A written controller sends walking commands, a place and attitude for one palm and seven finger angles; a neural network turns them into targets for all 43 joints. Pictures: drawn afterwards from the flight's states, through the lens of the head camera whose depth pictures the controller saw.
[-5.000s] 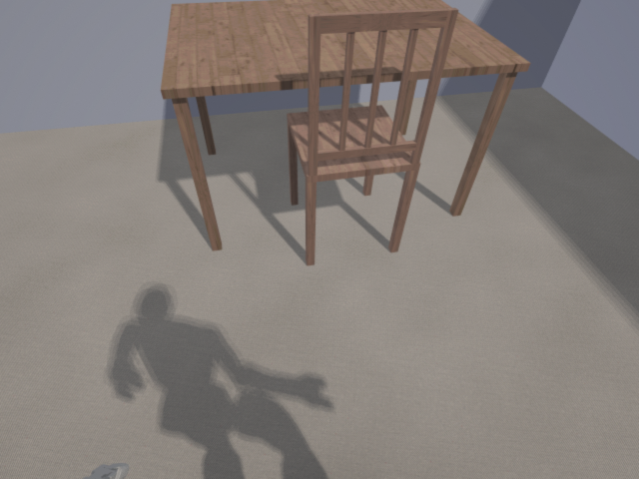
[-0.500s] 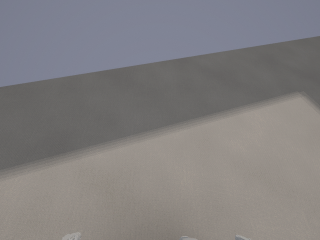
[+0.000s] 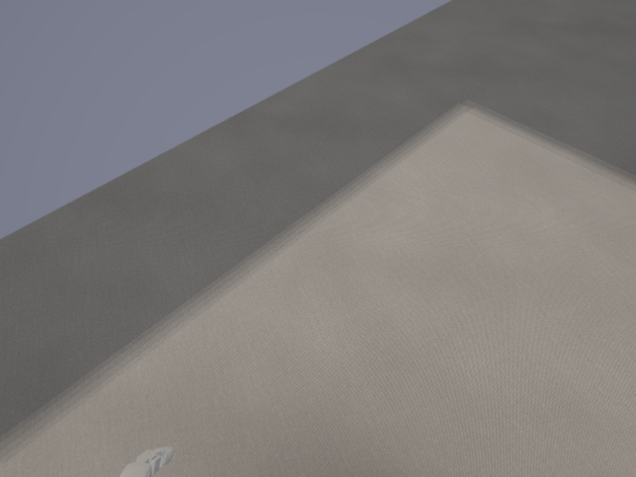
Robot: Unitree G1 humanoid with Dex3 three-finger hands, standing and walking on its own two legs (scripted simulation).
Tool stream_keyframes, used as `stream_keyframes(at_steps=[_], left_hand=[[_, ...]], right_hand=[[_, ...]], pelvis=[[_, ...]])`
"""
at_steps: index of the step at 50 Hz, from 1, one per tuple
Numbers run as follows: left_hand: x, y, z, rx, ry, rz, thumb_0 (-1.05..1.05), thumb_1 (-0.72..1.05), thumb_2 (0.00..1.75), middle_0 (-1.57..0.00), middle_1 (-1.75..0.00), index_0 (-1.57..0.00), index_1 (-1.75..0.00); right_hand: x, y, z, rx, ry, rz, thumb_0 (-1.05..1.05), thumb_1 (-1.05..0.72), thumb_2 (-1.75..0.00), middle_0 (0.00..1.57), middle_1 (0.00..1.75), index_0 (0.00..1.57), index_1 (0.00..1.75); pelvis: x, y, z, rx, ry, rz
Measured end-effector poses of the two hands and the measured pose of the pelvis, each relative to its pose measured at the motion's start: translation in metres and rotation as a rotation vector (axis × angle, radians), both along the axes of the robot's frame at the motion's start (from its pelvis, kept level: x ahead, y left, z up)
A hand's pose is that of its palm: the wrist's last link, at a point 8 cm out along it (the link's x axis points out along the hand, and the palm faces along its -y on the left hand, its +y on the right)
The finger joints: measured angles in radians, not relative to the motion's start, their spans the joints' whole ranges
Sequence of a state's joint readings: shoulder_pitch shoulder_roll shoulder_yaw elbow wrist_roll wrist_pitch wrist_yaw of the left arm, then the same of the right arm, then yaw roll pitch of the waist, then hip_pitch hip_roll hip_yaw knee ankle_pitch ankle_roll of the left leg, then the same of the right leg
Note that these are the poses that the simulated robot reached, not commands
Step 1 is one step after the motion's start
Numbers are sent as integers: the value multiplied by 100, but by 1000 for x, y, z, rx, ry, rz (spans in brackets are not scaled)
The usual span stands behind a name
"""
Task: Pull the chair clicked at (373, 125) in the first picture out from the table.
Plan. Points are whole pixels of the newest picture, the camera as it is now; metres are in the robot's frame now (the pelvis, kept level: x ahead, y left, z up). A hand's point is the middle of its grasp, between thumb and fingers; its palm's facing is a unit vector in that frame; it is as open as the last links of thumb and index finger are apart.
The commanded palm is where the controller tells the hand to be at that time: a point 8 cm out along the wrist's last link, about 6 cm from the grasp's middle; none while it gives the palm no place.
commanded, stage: walk to a spot facing it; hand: left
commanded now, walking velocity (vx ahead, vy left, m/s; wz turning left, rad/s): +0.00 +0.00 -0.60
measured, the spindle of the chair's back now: out of the picture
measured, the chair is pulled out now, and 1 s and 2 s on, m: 0.00 0.00 0.00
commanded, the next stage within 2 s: turn to face it in 1.08 s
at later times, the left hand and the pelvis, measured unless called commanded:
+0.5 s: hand out of the picture +0.10 +0.19 -0.16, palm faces -0.16 -0.97 -0.19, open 7.4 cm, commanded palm none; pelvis +0.00 +0.02 +0.01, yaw -16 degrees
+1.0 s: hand (288, 380) +0.28 +0.07 -0.16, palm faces -0.58 -0.78 -0.22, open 7.4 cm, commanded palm none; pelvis +0.06 -0.03 +0.00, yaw -35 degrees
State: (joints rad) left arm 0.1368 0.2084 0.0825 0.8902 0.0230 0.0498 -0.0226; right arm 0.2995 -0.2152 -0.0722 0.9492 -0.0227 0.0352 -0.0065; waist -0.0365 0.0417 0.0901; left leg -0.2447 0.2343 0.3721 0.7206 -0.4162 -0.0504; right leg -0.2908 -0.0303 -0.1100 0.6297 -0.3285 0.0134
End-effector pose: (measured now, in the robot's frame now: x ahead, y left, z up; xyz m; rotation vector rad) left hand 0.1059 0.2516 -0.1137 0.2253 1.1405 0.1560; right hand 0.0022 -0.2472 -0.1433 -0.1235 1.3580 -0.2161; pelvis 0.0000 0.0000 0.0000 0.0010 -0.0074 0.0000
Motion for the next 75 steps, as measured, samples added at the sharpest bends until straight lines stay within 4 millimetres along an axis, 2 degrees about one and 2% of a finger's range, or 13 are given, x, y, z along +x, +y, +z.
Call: stream_keyframes(at_steps=[4, 14, 19, 25, 29, 36, 42, 48, 52, 57, 64, 68, 75], left_hand=[[14, -20, 12, 21, -45, -34, 0, 91, 90, -20, -30, -20, -29], [9, -44, 15, -12, 17, -116, 0, 91, 90, -20, -30, -20, -29], [-1, -36, 5, -35, 68, -137, 0, 91, 90, -20, -30, -21, -29], [-8, -8, -14, -62, 132, -147, 0, 91, 90, -20, -30, -21, -29], [4, 8, -20, -69, 181, -191, 1, 91, 90, -20, -30, -20, -29], [55, 9, -13, -46, 190, -297, 1, 91, 90, -20, -30, -20, -29], [110, -30, -14, -33, 179, -421, 1, 91, 90, -19, -30, -20, -29], [176, -113, -14, -33, 88, -596, 1, 91, 90, -19, -30, -20, -29], [209, -165, -9, -43, -42, -670, 0, 91, 90, -20, -30, -20, -29], [215, -188, 9, -35, -61, -690, 0, 91, 90, -20, -30, -20, -29], [213, -192, 13, -17, 21, -729, 0, 91, 90, -20, -30, -20, -29], [216, -185, 5, -29, 44, -691, 0, 91, 90, -20, -30, -21, -29], [223, -160, -28, -71, 101, -552, 0, 91, 90, -20, -30, -20, -29]], right_hand=[[-8, -17, -2, 1, 26, -38, 0, -91, -90, 20, 30, 20, 30], [23, -33, 24, -32, -129, -89, 0, -91, -90, 19, 30, 20, 30], [37, -29, 33, -66, -179, -99, 0, -91, -90, 19, 30, 20, 30], [46, -9, 46, -118, -236, -112, 0, -91, -90, 20, 30, 20, 30], [29, 9, 56, -145, -232, -162, 0, -91, -90, 20, 30, 20, 30], [-19, 36, 56, -126, -104, -303, 0, -91, -90, 20, 30, 21, 30], [-65, 57, 42, -65, 16, -454, 0, -91, -90, 20, 30, 21, 30], [-108, 66, 18, 14, 122, -613, 0, -91, -90, 20, 30, 21, 30], [-121, 53, 1, 57, 159, -668, 0, -91, -90, 20, 30, 21, 30], [-86, 9, 8, 14, 45, -678, 1, -91, -90, 20, 30, 20, 30], [-21, -44, 27, -77, -165, -671, 0, -91, -90, 19, 30, 20, 30], [7, -49, 30, -83, -172, -644, 0, -91, -90, 19, 30, 20, 30], [52, -33, 24, -59, -100, -547, 0, -91, -90, 19, 30, 20, 30]], pelvis=[[-2, -12, 4, 6, -6, -31], [-5, -20, 19, 23, 9, -148], [-6, -9, 18, 10, 17, -203], [3, 15, 13, -10, 28, -273], [14, 26, 16, -26, 15, -331], [36, 28, 25, -48, 15, -421], [50, 16, 20, -41, 15, -504], [61, -12, 6, -17, 15, -592], [65, -34, -5, -9, 1, -618], [74, -51, 9, 3, -18, -672], [97, -61, 20, 11, -5, -728], [117, -66, 19, -9, -3, -710], [155, -66, 6, -29, -8, -631]])
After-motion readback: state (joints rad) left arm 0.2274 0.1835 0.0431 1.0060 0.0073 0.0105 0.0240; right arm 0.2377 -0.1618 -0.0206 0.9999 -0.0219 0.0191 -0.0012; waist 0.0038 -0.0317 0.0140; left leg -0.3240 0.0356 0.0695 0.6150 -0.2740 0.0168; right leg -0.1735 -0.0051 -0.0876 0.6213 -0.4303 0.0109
